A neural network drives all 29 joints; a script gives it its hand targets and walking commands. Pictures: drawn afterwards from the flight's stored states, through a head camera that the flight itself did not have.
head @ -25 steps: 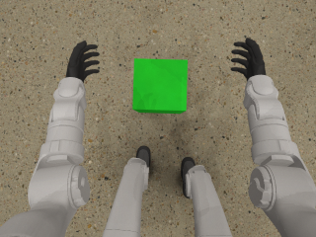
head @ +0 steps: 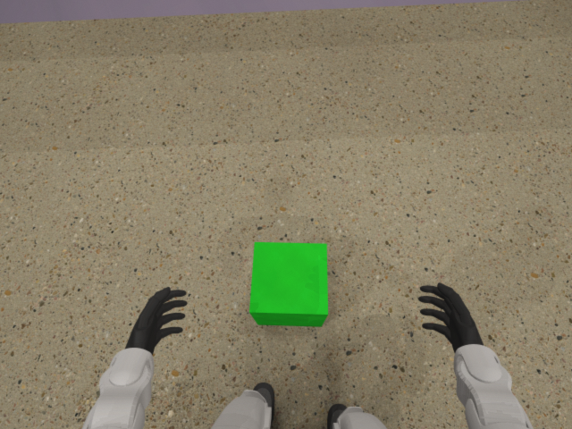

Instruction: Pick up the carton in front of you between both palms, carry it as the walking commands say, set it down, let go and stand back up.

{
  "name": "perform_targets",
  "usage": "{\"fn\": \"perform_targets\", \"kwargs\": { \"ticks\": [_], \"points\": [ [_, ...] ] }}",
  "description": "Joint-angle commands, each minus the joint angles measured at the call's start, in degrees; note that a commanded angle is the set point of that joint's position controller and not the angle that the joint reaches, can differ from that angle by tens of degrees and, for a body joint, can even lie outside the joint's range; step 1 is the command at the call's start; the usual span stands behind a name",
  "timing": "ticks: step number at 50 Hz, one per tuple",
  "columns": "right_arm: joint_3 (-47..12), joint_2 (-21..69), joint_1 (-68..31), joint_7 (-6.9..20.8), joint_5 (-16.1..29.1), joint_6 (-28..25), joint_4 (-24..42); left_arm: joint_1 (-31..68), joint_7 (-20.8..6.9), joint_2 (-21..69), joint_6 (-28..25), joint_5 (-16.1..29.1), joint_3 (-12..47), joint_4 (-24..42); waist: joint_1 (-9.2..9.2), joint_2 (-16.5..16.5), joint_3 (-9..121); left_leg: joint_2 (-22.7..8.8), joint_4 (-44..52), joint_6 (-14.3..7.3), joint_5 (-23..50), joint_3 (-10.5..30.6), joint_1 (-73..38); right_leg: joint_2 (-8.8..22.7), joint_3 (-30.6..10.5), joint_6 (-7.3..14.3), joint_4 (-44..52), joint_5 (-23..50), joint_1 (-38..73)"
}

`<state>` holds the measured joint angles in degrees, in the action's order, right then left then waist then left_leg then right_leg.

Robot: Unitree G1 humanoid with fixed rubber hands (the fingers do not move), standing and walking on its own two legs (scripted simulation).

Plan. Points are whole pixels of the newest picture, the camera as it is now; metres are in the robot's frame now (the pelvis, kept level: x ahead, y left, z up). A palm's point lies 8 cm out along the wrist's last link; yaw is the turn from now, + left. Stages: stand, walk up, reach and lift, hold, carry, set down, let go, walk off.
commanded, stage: let go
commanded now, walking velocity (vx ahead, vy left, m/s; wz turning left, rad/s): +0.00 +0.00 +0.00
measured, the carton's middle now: (290, 287) +0.44 +0.04 -0.63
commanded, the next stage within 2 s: stand in 0.62 s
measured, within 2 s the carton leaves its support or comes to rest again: neither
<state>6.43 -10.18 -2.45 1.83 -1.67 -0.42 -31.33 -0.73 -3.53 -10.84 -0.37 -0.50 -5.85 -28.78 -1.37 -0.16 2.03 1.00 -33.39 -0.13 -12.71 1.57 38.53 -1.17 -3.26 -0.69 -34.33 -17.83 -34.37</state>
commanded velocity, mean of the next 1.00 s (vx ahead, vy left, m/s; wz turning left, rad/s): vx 0.00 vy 0.00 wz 0.00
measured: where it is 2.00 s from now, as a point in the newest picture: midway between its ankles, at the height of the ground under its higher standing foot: outside the picture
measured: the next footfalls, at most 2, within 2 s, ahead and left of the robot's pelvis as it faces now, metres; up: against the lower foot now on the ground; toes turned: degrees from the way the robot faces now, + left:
none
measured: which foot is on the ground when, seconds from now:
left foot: down 0.00-1.00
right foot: down 0.00-1.00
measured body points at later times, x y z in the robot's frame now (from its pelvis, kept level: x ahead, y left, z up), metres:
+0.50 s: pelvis +0.01 -0.01 +0.02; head +0.03 -0.01 +0.47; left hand +0.19 +0.22 -0.06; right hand +0.19 -0.24 -0.05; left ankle +0.02 +0.11 -0.72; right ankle -0.03 -0.13 -0.72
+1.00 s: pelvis +0.03 +0.00 +0.01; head +0.04 +0.02 +0.46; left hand +0.17 +0.29 -0.09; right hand +0.17 -0.29 -0.07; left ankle +0.02 +0.12 -0.72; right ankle -0.03 -0.13 -0.72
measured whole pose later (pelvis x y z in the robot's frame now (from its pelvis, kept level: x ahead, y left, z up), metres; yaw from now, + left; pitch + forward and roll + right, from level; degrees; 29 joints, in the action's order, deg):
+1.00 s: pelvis +0.03 +0.00 +0.01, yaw +0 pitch +0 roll +0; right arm 2.5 -19.0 9.4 -1.0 -2.4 0.4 -43.4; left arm -12.5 1.1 -19.8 1.5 -2.3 -2.4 -39.4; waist 0.0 1.9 -0.2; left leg 0.9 -29.9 -0.5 -16.7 1.1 13.4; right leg -0.9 -3.7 -0.6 -27.4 -19.7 -7.9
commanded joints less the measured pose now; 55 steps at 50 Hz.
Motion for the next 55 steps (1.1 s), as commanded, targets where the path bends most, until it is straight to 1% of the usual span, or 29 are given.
{"fn": "perform_targets", "kwargs": {
  "ticks": [1,4,7,11,14,16,18,21,25,28,29,30,31,32,33,34,35,36,37,40,42,46,55],
  "points": [
    [0.29,-5.53,4.29,0.34,0.54,-1.59,7.25,-5.25,0.18,-5.34,-1.41,0.49,-0.19,7.19,0.18,0.00,18.99,0.86,3.59,1.10,21.01,-0.04,-30.60,-1.61,2.22,-0.87,7.45,16.55,9.66],
    [-0.84,-5.63,8.47,0.65,0.88,-1.25,8.54,-8.53,0.05,-5.90,-1.01,0.88,0.70,8.42,0.68,1.43,12.72,1.37,7.01,1.26,17.51,-0.72,-32.62,-1.20,1.96,-0.85,10.91,15.62,14.47],
    [-1.81,-5.74,10.70,1.08,1.20,-0.12,9.59,-10.03,-0.29,-6.40,0.08,1.07,1.50,9.46,1.09,2.19,6.50,1.77,9.40,1.25,13.37,-1.29,-34.72,-0.77,1.83,-0.77,13.61,12.85,16.78],
    [-2.59,-6.22,11.86,1.75,1.32,2.19,10.84,-10.37,-0.74,-6.98,2.71,0.57,1.73,10.17,1.37,2.81,-0.95,2.45,10.47,1.23,8.15,-1.95,-38.84,0.50,1.77,-0.09,16.51,7.00,15.84],
    [-2.92,-6.39,11.81,2.16,1.37,4.01,11.54,-9.84,-0.92,-7.63,4.74,0.05,1.37,10.41,1.43,2.65,-4.70,2.86,10.10,1.19,6.72,-2.27,-41.38,1.13,1.60,0.50,17.71,4.18,14.48],
    [-3.02,-6.38,11.67,2.35,1.36,5.11,11.80,-9.79,-0.98,-7.76,5.93,-0.31,1.12,10.41,1.20,2.09,-6.13,2.92,9.82,1.21,6.57,-2.37,-42.30,1.23,1.54,0.68,17.83,3.65,14.47],
    [-2.98,-6.40,11.61,2.46,1.30,6.01,11.94,-9.95,-1.00,-7.68,6.87,-0.61,0.98,10.36,1.00,1.51,-6.75,2.82,9.66,1.24,7.01,-2.35,-42.69,1.05,1.56,0.67,17.49,4.25,15.26],
    [-2.74,-6.48,12.00,2.51,1.00,6.90,12.20,-10.40,-0.92,-7.43,7.69,-0.81,0.97,10.39,0.99,1.00,-6.30,2.54,9.66,1.24,8.95,-2.11,-42.83,0.35,1.77,0.40,16.44,7.02,17.59],
    [-2.26,-6.57,12.32,2.49,0.46,7.38,12.48,-10.72,-0.71,-7.02,7.89,-0.74,1.14,10.56,1.12,0.53,-4.75,2.12,9.87,1.12,12.36,-1.70,-42.68,-0.79,2.21,-0.17,14.91,11.31,20.79],
    [-1.95,-6.58,12.30,2.47,0.07,7.33,12.46,-10.57,-0.60,-6.90,7.72,-0.58,1.32,10.68,1.30,0.61,-3.98,1.93,9.96,1.02,14.24,-1.38,-42.88,-1.18,2.35,-0.37,14.35,13.13,21.71],
    [-1.42,-6.75,16.10,1.29,0.85,5.74,8.75,-9.41,0.88,-8.84,10.83,-2.31,1.11,13.65,1.60,-0.82,-1.13,3.26,7.93,1.67,14.01,-1.75,-41.32,-1.16,2.26,-0.34,12.57,17.28,24.38],
    [-1.85,-7.17,14.81,0.81,1.03,5.28,10.22,-10.43,1.48,-8.22,11.46,-1.63,1.87,12.75,1.84,0.37,-1.28,3.23,7.79,1.41,13.94,-1.55,-40.89,-1.28,2.12,-0.58,11.97,18.26,23.81],
    [-2.39,-7.10,14.29,0.64,1.38,5.13,10.40,-10.58,1.86,-8.08,11.76,-1.28,2.11,12.89,1.26,0.24,-1.43,3.17,7.66,1.33,14.05,-1.42,-40.04,-1.22,2.13,-0.63,11.72,18.29,23.58],
    [-1.14,-13.96,11.06,-1.68,-1.13,3.87,2.47,-9.44,4.14,-14.12,7.75,-0.69,0.61,4.91,0.16,5.10,-2.83,-3.07,6.14,1.84,11.92,0.11,-30.37,2.26,1.13,-1.68,11.33,11.53,20.35],
    [-1.11,-14.31,12.31,-2.37,-0.99,3.23,2.22,-10.83,4.75,-14.27,5.95,-1.36,0.87,4.28,0.98,5.00,-2.08,-3.01,6.18,1.50,8.63,0.69,-29.74,2.49,-0.02,-1.38,11.56,8.77,21.21],
    [-1.57,-13.77,12.12,-2.53,-1.16,2.73,0.88,-10.56,4.72,-13.31,4.76,-1.61,1.23,3.46,1.26,3.63,-2.11,-3.08,6.67,1.36,5.64,0.97,-28.32,2.80,-0.97,-0.93,11.76,5.50,20.51],
    [-1.71,-13.77,11.95,-2.55,-1.15,2.23,-0.28,-10.11,4.59,-12.93,3.90,-1.72,1.43,2.83,1.38,2.30,-2.31,-3.22,7.35,1.15,3.62,1.43,-27.48,3.01,-1.57,-0.47,11.76,3.79,20.55],
    [-1.85,-13.73,11.28,-2.60,-1.08,1.84,-1.13,-9.67,4.47,-12.69,3.31,-1.68,1.51,2.04,1.30,1.35,-2.18,-3.38,7.70,1.02,2.90,1.85,-27.01,3.08,-1.81,-0.22,11.43,3.81,20.66],
    [-1.92,-13.97,10.70,-2.41,-0.94,1.49,-1.96,-9.45,4.25,-13.03,2.85,-1.72,1.47,1.11,1.10,0.57,-1.02,-3.61,7.59,0.68,4.13,2.17,-27.11,3.17,-1.80,-0.02,10.83,5.76,21.59],
    [-2.09,-14.38,10.04,-2.32,-0.78,0.78,-4.11,-9.70,4.15,-14.07,2.00,-1.71,1.36,-1.50,0.89,0.14,0.96,-4.16,6.71,0.21,9.73,2.56,-27.83,3.58,-1.95,-0.05,9.91,11.05,23.11],
    [-2.04,-14.98,10.15,-2.47,-0.80,0.52,-5.36,-9.82,4.32,-14.60,1.67,-1.75,1.39,-2.92,1.08,-0.43,1.55,-4.50,6.44,-0.01,12.08,2.83,-28.57,3.71,-2.07,-0.03,9.69,13.01,23.50],
    [-1.93,-16.31,10.33,-2.91,-0.76,0.16,-7.58,-10.15,4.78,-15.66,1.06,-1.78,1.52,-5.44,1.44,-0.97,1.79,-5.05,6.52,-0.36,14.61,3.50,-29.63,3.92,-2.35,-0.02,9.62,15.03,23.99],
    [-2.25,-18.01,9.78,-3.31,-0.44,-0.30,-11.56,-10.39,5.08,-16.89,0.41,-1.64,2.02,-9.99,1.64,-0.38,1.29,-5.64,7.32,-0.70,17.61,4.34,-31.41,4.55,-2.86,0.10,10.27,17.37,24.83]
  ]
}}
